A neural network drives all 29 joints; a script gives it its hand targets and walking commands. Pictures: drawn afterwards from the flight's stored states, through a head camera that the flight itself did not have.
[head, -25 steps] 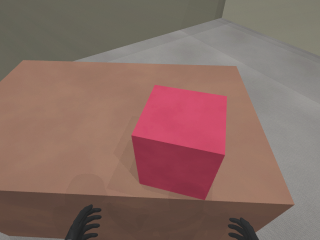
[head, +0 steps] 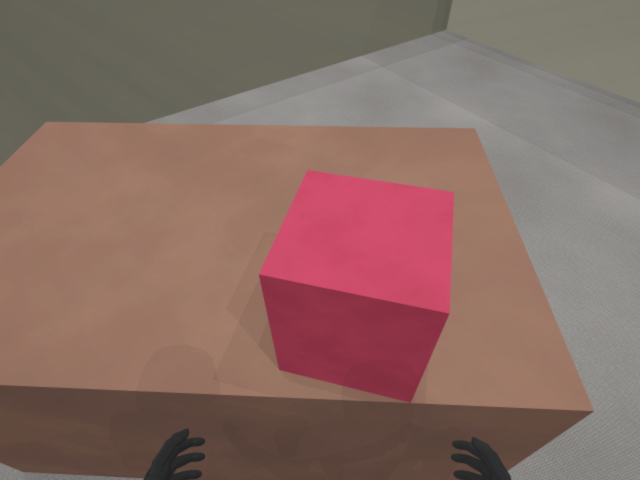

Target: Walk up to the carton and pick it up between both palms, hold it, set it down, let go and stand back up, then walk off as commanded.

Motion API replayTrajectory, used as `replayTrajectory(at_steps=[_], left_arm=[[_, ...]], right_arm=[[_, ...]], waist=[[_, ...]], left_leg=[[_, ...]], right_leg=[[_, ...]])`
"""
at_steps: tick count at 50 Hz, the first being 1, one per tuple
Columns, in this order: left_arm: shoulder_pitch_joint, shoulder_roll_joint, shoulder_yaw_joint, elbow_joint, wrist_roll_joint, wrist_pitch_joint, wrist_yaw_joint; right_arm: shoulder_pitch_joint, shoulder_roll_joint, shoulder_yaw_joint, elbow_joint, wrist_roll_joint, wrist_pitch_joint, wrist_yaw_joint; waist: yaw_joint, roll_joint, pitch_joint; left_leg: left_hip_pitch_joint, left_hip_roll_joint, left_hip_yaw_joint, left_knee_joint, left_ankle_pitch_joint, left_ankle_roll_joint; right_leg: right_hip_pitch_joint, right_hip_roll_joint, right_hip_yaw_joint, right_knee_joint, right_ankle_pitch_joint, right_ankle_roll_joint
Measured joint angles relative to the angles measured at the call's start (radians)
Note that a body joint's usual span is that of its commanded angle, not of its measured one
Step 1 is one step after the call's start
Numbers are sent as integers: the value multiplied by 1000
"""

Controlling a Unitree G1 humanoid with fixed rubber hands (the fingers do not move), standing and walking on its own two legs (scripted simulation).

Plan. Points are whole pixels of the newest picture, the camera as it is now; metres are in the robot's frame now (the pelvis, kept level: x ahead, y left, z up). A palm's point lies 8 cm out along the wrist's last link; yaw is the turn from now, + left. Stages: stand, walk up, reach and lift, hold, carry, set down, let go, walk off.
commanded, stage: let go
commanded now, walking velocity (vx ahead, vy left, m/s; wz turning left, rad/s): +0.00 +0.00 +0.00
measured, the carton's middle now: (359, 287) +0.39 -0.05 +0.01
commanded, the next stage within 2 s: stand in 0.10 s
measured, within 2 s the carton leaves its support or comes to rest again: neither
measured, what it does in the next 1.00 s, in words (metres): stands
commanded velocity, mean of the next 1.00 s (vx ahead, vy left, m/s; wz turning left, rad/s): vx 0.00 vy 0.00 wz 0.00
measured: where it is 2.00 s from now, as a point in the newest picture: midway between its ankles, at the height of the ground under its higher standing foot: outside the picture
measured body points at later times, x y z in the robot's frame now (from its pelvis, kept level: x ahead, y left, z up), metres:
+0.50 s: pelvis +0.00 -0.01 +0.00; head +0.01 -0.02 +0.45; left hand +0.13 +0.28 -0.09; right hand +0.06 -0.29 -0.13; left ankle -0.05 +0.13 -0.74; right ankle +0.01 -0.13 -0.74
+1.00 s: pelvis +0.00 -0.01 +0.00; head +0.01 -0.02 +0.45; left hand +0.08 +0.29 -0.11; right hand +0.04 -0.30 -0.14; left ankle -0.05 +0.13 -0.74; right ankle +0.01 -0.13 -0.74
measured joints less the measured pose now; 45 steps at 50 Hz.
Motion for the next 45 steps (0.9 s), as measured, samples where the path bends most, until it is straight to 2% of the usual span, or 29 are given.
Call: replayTrajectory(at_steps=[7, 13, 20, 45], left_arm=[[-9, -3, 0, 25, 28, -22, -1], [-8, 96, 1, 124, 68, -135, -25], [-8, 169, 1, 208, 69, -179, -36], [-9, 170, 1, 402, 69, -191, -38]], right_arm=[[-3, -15, 0, 33, -8, -5, 7], [-2, -96, -1, 118, -18, 110, 7], [-3, -185, 0, 188, -18, 152, 7], [-3, -211, 0, 279, -9, 161, 7]], waist=[[0, 0, 0], [0, -5, 0], [0, -5, -1], [0, -5, -1]], left_leg=[[-5, -1, 0, 4, -2, 0], [-24, -11, 0, 18, -8, 0], [-29, -11, 0, 18, -9, 0], [-29, -11, 0, 18, -8, 0]], right_leg=[[-7, -1, 0, 8, -3, 0], [-48, -12, 2, 71, -36, 0], [-66, -12, 2, 97, -50, -1], [-68, -12, 2, 101, -51, -4]])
